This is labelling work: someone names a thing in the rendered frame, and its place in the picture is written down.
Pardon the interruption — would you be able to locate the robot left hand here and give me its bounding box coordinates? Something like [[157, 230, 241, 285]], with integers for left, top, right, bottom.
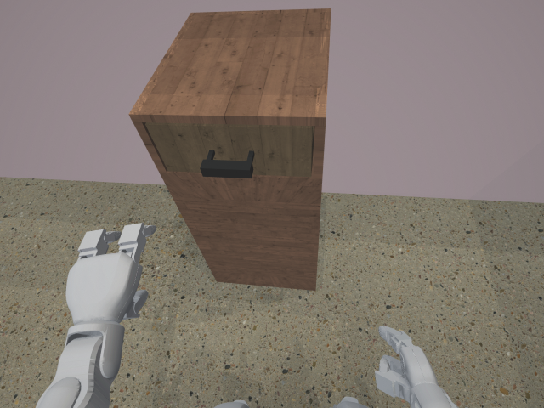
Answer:
[[66, 223, 156, 325]]

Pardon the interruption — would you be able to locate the cabinet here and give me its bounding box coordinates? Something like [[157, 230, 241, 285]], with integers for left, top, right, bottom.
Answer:
[[129, 8, 332, 291]]

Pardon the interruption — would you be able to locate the right robot shin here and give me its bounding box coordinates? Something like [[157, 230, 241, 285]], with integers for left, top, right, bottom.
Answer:
[[340, 397, 359, 403]]

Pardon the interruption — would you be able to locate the robot right hand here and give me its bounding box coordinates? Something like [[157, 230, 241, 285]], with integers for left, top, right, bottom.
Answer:
[[375, 326, 439, 404]]

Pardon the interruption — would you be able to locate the robot left forearm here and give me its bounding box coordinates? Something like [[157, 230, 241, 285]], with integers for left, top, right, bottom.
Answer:
[[36, 320, 125, 408]]

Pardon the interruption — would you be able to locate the robot right forearm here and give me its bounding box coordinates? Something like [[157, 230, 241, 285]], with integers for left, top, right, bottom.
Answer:
[[410, 383, 459, 408]]

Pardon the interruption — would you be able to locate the handle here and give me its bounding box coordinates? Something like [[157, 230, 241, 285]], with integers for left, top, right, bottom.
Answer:
[[200, 150, 254, 179]]

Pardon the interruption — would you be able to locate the drawer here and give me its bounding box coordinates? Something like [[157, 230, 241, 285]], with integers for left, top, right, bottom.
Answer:
[[145, 122, 315, 177]]

